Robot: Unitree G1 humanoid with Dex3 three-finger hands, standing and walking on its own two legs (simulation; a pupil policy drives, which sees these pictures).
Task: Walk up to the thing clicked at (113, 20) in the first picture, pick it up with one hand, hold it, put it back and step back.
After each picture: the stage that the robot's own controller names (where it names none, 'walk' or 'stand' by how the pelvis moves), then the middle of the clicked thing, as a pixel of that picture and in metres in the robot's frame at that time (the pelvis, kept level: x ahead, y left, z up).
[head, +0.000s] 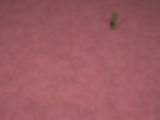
stand; (113, 20) +1.84 -0.42 -0.65
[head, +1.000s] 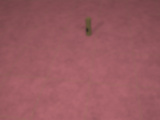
walk; (88, 26) +1.74 +0.03 -0.64
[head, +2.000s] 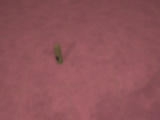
walk; (58, 54) +1.20 +0.32 -0.65
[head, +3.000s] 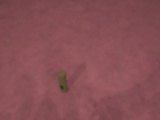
walk; (63, 82) +0.79 +0.24 -0.64
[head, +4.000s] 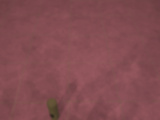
walk; (53, 110) +0.54 +0.20 -0.64
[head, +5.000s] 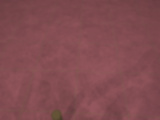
stand; out of the picture +0.49 +0.20 -0.65
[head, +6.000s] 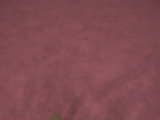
stand; out of the picture +0.47 +0.21 -0.65
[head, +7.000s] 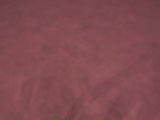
stand; out of the picture +0.45 +0.20 -0.65
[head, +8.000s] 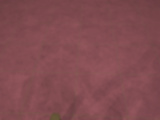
stand; out of the picture +0.46 +0.21 -0.66
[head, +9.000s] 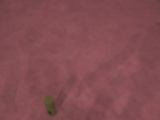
stand; (50, 106) +0.51 +0.22 -0.64
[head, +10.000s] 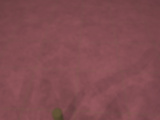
stand; (59, 119) +0.49 +0.20 -0.65
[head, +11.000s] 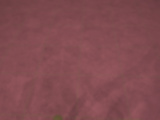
stand; out of the picture +0.46 +0.20 -0.66
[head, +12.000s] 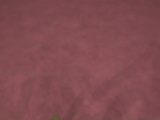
stand; out of the picture +0.45 +0.21 -0.66
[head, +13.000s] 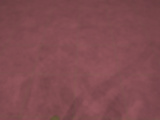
stand; out of the picture +0.45 +0.21 -0.66
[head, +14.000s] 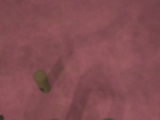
go down; (43, 83) +0.49 +0.21 -0.48
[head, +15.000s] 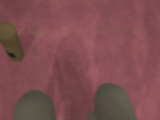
go down; (12, 45) +0.53 +0.25 -0.25
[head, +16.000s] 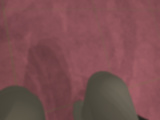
close in; out of the picture +0.52 +0.28 -0.19
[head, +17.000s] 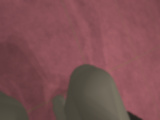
close; out of the picture +0.50 +0.31 -0.16
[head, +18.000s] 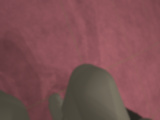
lift; out of the picture +0.47 +0.29 -0.17
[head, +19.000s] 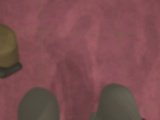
lift; (5, 55) +0.40 +0.25 -0.04
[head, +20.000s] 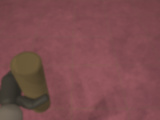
hold; (35, 87) +0.32 +0.16 +0.09
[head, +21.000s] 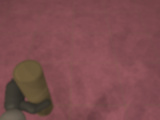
hold; (37, 93) +0.31 +0.16 +0.04
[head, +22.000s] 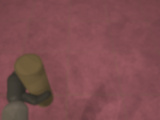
crouch; (38, 85) +0.35 +0.16 +0.02
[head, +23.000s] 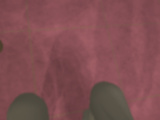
crouch; out of the picture +0.50 +0.25 -0.04
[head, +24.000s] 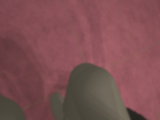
lower; out of the picture +0.47 +0.30 -0.17
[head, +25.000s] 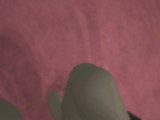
lower; out of the picture +0.49 +0.31 -0.18
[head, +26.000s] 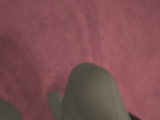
lower; out of the picture +0.49 +0.31 -0.17
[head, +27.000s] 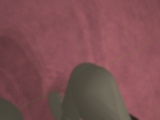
lower; out of the picture +0.48 +0.31 -0.17
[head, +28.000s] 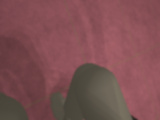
loosen; out of the picture +0.48 +0.28 -0.17
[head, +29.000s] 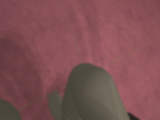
rise; out of the picture +0.48 +0.29 -0.18
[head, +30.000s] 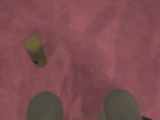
walk; (37, 53) +0.52 +0.21 -0.30
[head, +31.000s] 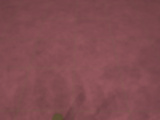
stand; out of the picture +0.44 +0.17 -0.59
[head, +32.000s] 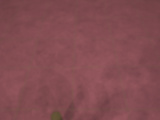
stand; out of the picture +0.46 +0.19 -0.60
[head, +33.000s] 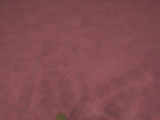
stand; out of the picture +0.46 +0.17 -0.63
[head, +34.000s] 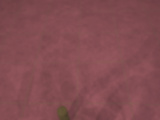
walk; (64, 117) +0.46 +0.17 -0.65
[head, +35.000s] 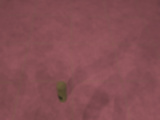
walk; (62, 92) +0.59 +0.14 -0.64
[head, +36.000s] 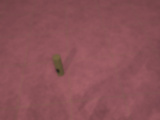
walk; (58, 66) +0.89 +0.29 -0.63
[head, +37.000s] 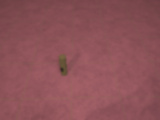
stand; (63, 65) +1.07 +0.22 -0.64
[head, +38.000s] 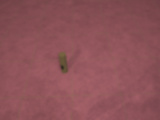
stand; (63, 63) +1.06 +0.21 -0.66
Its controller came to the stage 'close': yes
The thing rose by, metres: 0.69
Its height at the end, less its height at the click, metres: +0.00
